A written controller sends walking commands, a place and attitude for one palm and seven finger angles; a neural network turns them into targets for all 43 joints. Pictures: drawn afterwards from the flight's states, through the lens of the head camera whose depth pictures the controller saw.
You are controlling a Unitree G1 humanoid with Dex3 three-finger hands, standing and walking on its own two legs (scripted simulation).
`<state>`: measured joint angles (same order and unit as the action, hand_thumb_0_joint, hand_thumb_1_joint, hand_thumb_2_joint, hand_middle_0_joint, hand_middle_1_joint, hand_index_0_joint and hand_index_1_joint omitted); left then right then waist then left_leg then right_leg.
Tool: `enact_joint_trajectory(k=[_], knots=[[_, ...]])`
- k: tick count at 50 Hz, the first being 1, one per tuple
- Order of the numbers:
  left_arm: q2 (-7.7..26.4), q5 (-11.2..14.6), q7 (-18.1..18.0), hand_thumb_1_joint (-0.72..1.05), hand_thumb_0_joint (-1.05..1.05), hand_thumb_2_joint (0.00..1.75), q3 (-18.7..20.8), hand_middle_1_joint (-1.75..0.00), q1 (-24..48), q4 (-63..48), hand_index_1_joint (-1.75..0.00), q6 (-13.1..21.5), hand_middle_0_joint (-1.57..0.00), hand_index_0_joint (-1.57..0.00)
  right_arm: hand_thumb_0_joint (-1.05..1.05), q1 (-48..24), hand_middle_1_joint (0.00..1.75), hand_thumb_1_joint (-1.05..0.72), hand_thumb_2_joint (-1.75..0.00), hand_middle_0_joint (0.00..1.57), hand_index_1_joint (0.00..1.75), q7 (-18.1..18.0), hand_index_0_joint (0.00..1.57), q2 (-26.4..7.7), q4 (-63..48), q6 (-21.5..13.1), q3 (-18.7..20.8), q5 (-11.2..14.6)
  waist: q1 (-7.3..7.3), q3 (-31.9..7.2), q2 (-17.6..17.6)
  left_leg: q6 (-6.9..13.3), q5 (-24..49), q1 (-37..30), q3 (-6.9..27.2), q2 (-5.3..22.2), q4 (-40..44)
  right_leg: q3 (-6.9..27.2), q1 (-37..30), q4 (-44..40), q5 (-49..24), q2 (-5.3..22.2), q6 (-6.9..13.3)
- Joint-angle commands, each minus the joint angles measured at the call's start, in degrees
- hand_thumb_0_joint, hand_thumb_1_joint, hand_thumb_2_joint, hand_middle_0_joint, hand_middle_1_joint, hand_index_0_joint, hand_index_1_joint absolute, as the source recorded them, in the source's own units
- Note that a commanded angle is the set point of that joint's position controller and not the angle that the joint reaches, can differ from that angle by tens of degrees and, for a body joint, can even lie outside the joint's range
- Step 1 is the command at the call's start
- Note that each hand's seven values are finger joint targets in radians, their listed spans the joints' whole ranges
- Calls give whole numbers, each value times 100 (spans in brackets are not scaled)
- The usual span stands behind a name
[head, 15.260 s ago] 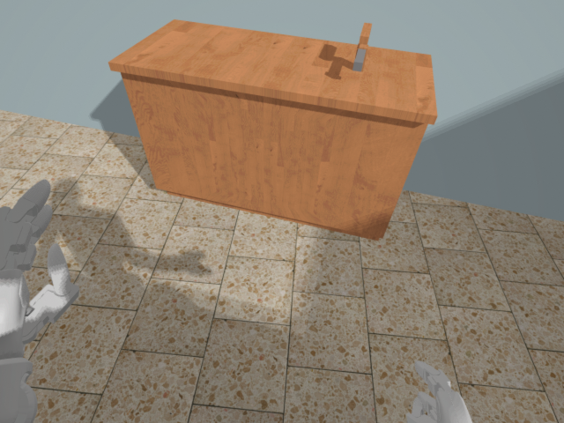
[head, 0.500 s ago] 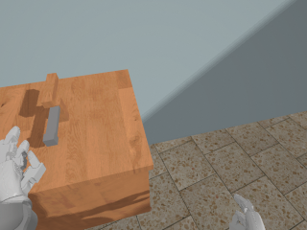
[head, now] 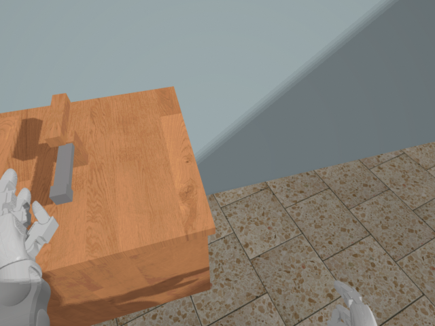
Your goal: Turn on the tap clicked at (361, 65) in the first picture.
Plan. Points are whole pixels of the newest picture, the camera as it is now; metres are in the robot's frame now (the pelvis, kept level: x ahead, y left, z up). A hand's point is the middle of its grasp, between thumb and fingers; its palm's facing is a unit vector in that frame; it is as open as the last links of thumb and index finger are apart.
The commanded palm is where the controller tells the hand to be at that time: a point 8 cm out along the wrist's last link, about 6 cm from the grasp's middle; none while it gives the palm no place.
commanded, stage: reach beside the lever's end, fingers flat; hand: left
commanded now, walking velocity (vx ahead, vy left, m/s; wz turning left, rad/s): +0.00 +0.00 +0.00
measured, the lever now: (61, 194) +0.32 +0.32 +0.05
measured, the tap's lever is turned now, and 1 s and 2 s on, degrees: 0 1 12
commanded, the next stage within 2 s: push the lever round in 0.74 s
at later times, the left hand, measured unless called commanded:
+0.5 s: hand (56, 207) +0.30 +0.33 +0.04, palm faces +0.56 -0.82 -0.12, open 7.8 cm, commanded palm +0.25 +0.36 +0.05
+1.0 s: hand (56, 210) +0.29 +0.32 +0.04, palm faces +0.56 -0.82 -0.11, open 7.8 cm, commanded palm +0.24 +0.35 +0.04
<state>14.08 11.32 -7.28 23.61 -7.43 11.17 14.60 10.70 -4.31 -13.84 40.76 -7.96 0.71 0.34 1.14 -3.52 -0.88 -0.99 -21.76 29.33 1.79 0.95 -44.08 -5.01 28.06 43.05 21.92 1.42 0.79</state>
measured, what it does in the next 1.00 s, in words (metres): stands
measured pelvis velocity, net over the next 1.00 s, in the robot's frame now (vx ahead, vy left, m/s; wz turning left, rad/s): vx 0.00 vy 0.01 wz -0.01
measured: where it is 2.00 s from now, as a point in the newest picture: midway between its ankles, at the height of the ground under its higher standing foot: outside the picture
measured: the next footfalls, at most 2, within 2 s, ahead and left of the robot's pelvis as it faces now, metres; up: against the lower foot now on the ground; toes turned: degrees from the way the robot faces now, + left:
none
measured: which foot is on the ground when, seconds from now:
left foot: down 0.00-1.00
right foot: down 0.00-1.00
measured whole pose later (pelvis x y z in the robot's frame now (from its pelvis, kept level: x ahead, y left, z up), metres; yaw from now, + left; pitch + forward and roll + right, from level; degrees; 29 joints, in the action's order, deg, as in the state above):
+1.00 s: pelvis +0.00 +0.01 -0.01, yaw +0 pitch +11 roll -2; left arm 16.8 11.6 -4.0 27.4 0.2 21.3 18.3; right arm 11.4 -3.9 -14.2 39.7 -5.3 1.0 0.1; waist 0.1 -5.0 -0.8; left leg -0.6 -24.5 37.3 2.0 1.3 -50.3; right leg -5.0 35.4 47.7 23.7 1.1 0.4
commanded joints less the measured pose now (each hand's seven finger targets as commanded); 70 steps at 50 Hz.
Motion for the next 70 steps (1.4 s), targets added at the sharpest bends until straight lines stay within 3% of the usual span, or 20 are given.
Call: enact_joint_trajectory(k=[1, 5, 7, 9, 12, 18, 21, 31, 34, 37, 40, 43, 46, 50, 52, 57, 59, 63, 68, 70], knots=[[1405, -13, 46, 90, 0, 90, 566, -16, 1159, -945, -16, 463, -16, -16, 0, -328, 30, -90, -90, 20, 30, -69, 20, -808, -770, -251, 294, 0, -51, -1149, -205, 144, 1199, -297, -8, -177, 513, 277, -526, -496, -1270, -119, 23], [1463, -2, 86, 90, 0, 90, 632, -15, 1325, -725, -15, 515, -15, -15, 0, -257, 30, -90, -90, 20, 30, -61, 20, -816, -767, -202, 297, -4, -46, -1264, -281, 149, 1263, -268, -15, -181, 438, 280, -483, -426, -1353, -124, 20], [1794, -25, 100, 90, 0, 90, 937, -15, 1317, -433, -15, 515, -15, -15, 0, -215, 30, -90, -90, 20, 30, -74, 20, -848, -716, -144, 307, -6, -20, -1235, -253, 159, 1257, -119, -27, -169, 381, 315, -493, -406, -1378, -126, 12], [1801, 8, 164, 90, 0, 90, 957, -15, 1490, -270, -15, 557, -15, -15, 0, -177, 30, -90, -90, 20, 30, -69, 20, -842, -730, -105, 315, 0, -50, -1300, -127, 168, 1219, -25, -32, -171, 338, 327, -491, -363, -1391, -128, 0], [1873, 22, 247, 90, 0, 90, 1036, -15, 1482, -194, -15, 642, -15, -15, 0, -93, 30, -90, -90, 20, 30, -48, 20, -859, -723, -75, 329, -19, -22, -1428, -325, 172, 1487, -78, -48, -158, 245, 333, -490, -269, -1660, -144, 8], [1851, 27, 391, 90, 0, 90, 902, -15, 2008, 69, -15, 771, -15, -15, 0, 14, 30, -90, -90, 20, 30, -30, 20, -909, -695, -35, 334, -16, -149, -1487, -405, 180, 1329, 74, -10, -147, 87, 326, -175, -108, -1469, -152, 10], [1971, 33, 411, 90, 0, 90, 999, -15, 1842, -21, -15, 810, -15, -15, 0, 77, 30, -90, -90, 20, 30, -15, 20, -931, -730, -31, 377, -23, -74, -1819, -382, 178, 1568, -41, 2, -131, 42, 332, -320, -48, -1665, -168, 18], [2041, 59, 324, 90, 0, 90, 1145, -15, 1612, 67, -15, 730, -15, -15, 0, 81, 30, -90, -90, 20, 30, 10, 20, -909, -759, 76, 353, -1, -82, -1515, -323, 174, 1434, 187, 11, -116, 88, 304, -246, -72, -1539, -188, 9], [2066, 64, 349, 90, 0, 90, 1199, -15, 1528, -87, -15, 804, -15, -15, 0, 89, 30, -90, -90, 20, 30, 0, 20, -896, -779, 75, 372, -18, -40, -1675, -413, 171, 1563, 64, 17, -106, 92, 310, -335, -61, -1610, -199, 22], [1888, 61, 393, 90, 0, 90, 991, -15, 1696, -51, -15, 803, -15, -15, 0, 65, 30, -90, -90, 20, 30, 1, 20, -899, -739, 58, 353, 3, -158, -1473, -472, 170, 1484, 39, 29, -85, 61, 283, -111, -70, -1502, -203, 20], [1867, 114, 454, 90, 0, 90, 1005, -15, 1556, 86, -15, 772, -15, -15, 0, 51, 30, -90, -90, 20, 30, -8, 20, -915, -778, 50, 355, 9, -122, -1472, -286, 170, 1366, 144, 39, -101, 80, 272, -135, -67, -1424, -200, 20], [1865, 85, 426, 90, 0, 90, 944, -15, 1721, -196, -15, 798, -15, -15, 0, 49, 30, -90, -90, 20, 30, -16, 20, -908, -795, 31, 354, -2, -103, -1650, -526, 156, 1488, -27, 57, -100, 84, 272, -149, -46, -1456, -183, 31], [1659, 52, 350, 90, 0, 90, 739, -15, 1782, -232, -15, 784, -15, -15, 0, 36, 30, -90, -90, 20, 30, -15, 20, -902, -796, 15, 349, -12, -155, -1619, -380, 144, 1484, -49, 92, -93, 67, 243, -70, -25, -1421, -200, 30], [1494, -9, 197, 90, 0, 90, 601, -15, 1510, -369, -15, 774, -15, -15, 0, 0, 30, -90, -90, 20, 30, 18, 20, -867, -830, 12, 343, -25, -95, -1645, -480, 106, 1582, -117, 101, -80, 85, 223, -92, -12, -1447, -193, 42], [1662, -57, 112, 90, 0, 90, 786, -15, 1443, -316, -15, 727, -15, -15, 0, -10, 30, -90, -90, 20, 30, 9, 20, -880, -822, 51, 352, -18, -54, -1576, -352, 116, 1556, -6, 79, -74, 93, 235, -158, -27, -1476, -182, 34], [1513, -135, 13, 90, 0, 90, 549, -15, 1884, -381, -15, 695, -15, -15, 0, -89, 30, -90, -90, 20, 30, -12, 20, -847, -840, 85, 305, -4, -171, -1414, -367, 133, 1215, 46, 71, -82, 127, 251, -19, -86, -1214, -182, 34], [1454, -152, -7, 90, 0, 90, 500, -15, 1733, -430, -15, 718, -15, -15, 0, -87, 30, -90, -90, 20, 30, -2, 20, -831, -874, 69, 314, -16, -106, -1529, -492, 113, 1264, -14, 80, -85, 144, 248, -81, -66, -1217, -188, 60], [1167, -199, -75, 90, 0, 90, 130, -15, 2096, -548, -15, 749, -15, -15, 0, -91, 30, -90, -90, 20, 30, -8, 20, -834, -832, 42, 301, -23, -239, -1547, -421, 117, 1189, -105, 118, -78, 109, 241, 49, -64, -1162, -187, 46], [1075, -270, -206, 90, 0, 90, 30, -15, 1863, -746, -15, 768, -15, -15, 0, -79, 30, -90, -90, 20, 30, 21, 20, -808, -865, 50, 316, -44, -179, -1749, -433, 102, 1462, -214, 87, -77, 94, 233, -114, -25, -1410, -174, 44], [1170, -259, -257, 90, 0, 90, 173, -15, 1717, -567, -15, 724, -15, -15, 0, -101, 30, -90, -90, 20, 30, 23, 20, -812, -863, 76, 311, -40, -139, -1597, -276, 112, 1357, -31, 59, -94, 104, 241, -186, -55, -1428, -168, 39]])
